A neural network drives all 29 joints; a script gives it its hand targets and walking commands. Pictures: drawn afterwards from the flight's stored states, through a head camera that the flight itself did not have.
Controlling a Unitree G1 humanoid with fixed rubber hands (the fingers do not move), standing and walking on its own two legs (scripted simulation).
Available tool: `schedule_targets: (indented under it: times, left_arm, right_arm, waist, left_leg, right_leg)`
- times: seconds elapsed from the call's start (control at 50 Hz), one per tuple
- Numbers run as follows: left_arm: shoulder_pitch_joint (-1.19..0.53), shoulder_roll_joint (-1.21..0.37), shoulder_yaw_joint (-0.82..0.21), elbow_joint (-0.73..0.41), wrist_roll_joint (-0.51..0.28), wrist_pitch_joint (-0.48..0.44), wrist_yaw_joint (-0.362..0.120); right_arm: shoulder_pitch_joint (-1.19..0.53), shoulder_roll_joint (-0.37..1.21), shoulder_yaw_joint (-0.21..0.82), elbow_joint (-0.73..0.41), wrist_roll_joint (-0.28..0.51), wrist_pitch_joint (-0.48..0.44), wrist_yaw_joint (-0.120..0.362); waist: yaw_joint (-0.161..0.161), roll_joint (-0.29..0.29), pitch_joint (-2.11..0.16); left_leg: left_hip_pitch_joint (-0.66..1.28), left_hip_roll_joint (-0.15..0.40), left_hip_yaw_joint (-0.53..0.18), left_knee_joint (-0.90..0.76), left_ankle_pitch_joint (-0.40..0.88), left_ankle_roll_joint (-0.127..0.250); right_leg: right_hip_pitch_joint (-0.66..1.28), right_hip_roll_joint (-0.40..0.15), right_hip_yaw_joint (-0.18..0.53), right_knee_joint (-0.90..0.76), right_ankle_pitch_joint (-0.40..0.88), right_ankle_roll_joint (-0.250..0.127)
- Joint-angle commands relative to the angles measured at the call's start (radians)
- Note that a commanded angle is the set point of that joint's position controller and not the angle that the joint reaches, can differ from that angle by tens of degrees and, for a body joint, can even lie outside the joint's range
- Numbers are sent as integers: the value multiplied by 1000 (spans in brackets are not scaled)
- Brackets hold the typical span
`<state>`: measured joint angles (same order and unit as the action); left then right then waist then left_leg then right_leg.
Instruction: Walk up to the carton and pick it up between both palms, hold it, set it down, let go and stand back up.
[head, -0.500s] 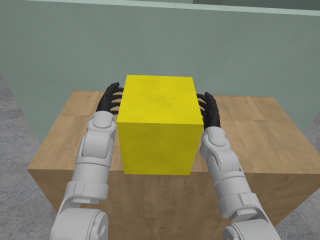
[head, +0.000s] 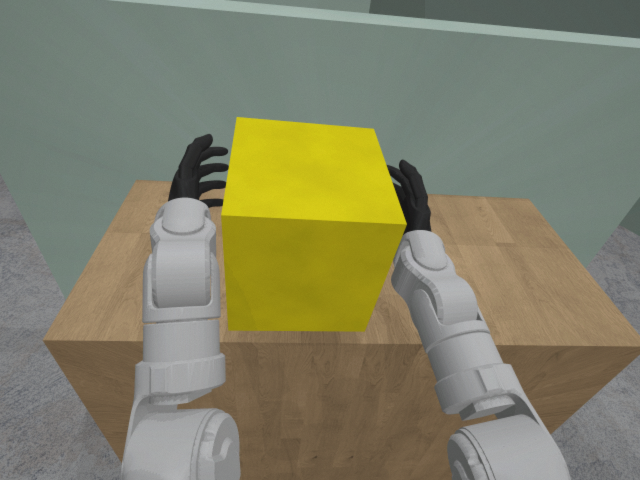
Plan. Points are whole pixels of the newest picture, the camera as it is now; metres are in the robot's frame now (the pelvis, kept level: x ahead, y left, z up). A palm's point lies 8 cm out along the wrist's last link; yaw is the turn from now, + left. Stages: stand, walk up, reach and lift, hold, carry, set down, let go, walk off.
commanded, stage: hold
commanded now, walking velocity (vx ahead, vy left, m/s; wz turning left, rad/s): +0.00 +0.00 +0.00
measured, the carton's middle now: (302, 227) +0.36 +0.01 +0.18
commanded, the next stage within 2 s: none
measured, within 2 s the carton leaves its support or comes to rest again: neither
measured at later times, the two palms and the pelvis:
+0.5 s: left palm (197, 195) +0.35 +0.12 +0.23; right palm (420, 227) +0.35 -0.14 +0.20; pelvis -0.02 -0.02 +0.00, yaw +0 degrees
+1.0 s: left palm (191, 209) +0.36 +0.13 +0.21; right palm (407, 229) +0.36 -0.13 +0.18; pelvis +0.00 -0.01 +0.00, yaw +2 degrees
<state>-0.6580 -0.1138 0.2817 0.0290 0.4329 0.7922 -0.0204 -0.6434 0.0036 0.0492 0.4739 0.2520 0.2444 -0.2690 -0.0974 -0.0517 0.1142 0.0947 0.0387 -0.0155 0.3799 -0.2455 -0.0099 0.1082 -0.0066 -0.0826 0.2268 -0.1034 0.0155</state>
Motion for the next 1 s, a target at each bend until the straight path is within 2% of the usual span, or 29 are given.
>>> schedule_targets:
  times: [0.0, 0.06, 0.12, 0.34, 0.5, 0.52, 0.56, 0.62, 0.66, 0.74, 0.8, 0.84, 0.94, 0.98]
  left_arm:
    - [-545, -548, -470, -12, -140, -17, -150]
    - [-575, -564, -473, 24, -144, -20, -157]
    - [-594, -569, -465, 49, -150, -28, -156]
    - [-630, -512, -343, 123, -127, -34, -164]
    - [-634, -486, -310, 132, -116, -25, -178]
    - [-579, -441, -283, 203, -108, -30, -170]
    - [-648, -470, -277, 196, -112, -39, -161]
    - [-664, -504, -328, 170, -150, -54, -147]
    - [-654, -515, -367, 147, -174, -62, -139]
    - [-595, -510, -409, 97, -194, -68, -136]
    - [-592, -504, -423, 48, -205, -69, -135]
    - [-575, -515, -445, 12, -211, -65, -131]
    - [-557, -522, -493, -43, -217, -55, -117]
    - [-570, -531, -509, -52, -220, -52, -111]
  right_arm:
    - [-813, 530, 325, -314, 27, -22, 88]
    - [-832, 536, 275, -306, -14, -12, 105]
    - [-857, 544, 260, -293, -31, -13, 115]
    - [-906, 578, 280, -243, -23, -21, 111]
    - [-904, 590, 288, -246, -14, -18, 92]
    - [-831, 532, 247, -138, -50, -9, 102]
    - [-890, 557, 200, -143, -84, -30, 126]
    - [-933, 581, 217, -197, -79, -58, 133]
    - [-936, 592, 253, -229, -50, -60, 120]
    - [-872, 591, 321, -260, -12, -41, 87]
    - [-846, 597, 344, -276, 6, -23, 76]
    - [-829, 595, 362, -305, 23, -19, 73]
    - [-806, 576, 386, -342, 49, -6, 73]
    - [-811, 573, 383, -346, 50, -3, 78]
  waist:
    - [-26, 97, -313]
    - [-40, 107, -272]
    - [-37, 104, -297]
    - [23, 55, -388]
    - [25, 37, -381]
    - [37, 78, -259]
    - [46, 73, -258]
    - [34, 77, -370]
    - [17, 76, -430]
    - [-4, 52, -474]
    - [-6, 42, -464]
    - [-8, 56, -477]
    - [-10, 91, -463]
    - [-9, 99, -450]
  left_leg:
    - [-44, -58, 53, -64, 406, -37]
    - [-114, -58, 62, -105, 275, -25]
    - [-129, -57, 62, -113, 241, -19]
    - [-110, -78, 75, -107, 197, 23]
    - [-97, -89, 80, -105, 164, 33]
    - [-158, -77, 94, -139, 89, 23]
    - [-210, -69, 97, -169, 16, 34]
    - [-172, -70, 89, -129, 113, 24]
    - [-117, -76, 78, -89, 211, 12]
    - [-91, -86, 60, -54, 311, 3]
    - [-107, -89, 51, -62, 312, 1]
    - [-97, -88, 44, -53, 353, -9]
    - [-70, -82, 33, -33, 418, -32]
    - [-67, -78, 30, -36, 404, -36]
  right_leg:
    - [131, 72, -43, 15, 119, 7]
    - [121, 69, -41, 21, 21, 3]
    - [124, 70, -41, 30, 4, 2]
    - [138, 64, -35, 27, 49, 13]
    - [137, 49, -35, 18, 103, 32]
    - [90, 46, -29, 11, -29, 26]
    - [64, 44, -34, 3, -131, 19]
    - [87, 50, -36, 21, -38, 19]
    - [105, 54, -33, 27, 57, 26]
    - [170, 54, -23, 48, 224, 43]
    - [190, 51, -21, 53, 254, 50]
    - [196, 54, -22, 59, 283, 47]
    - [165, 65, -30, 58, 271, 35]
    - [140, 67, -32, 51, 226, 29]
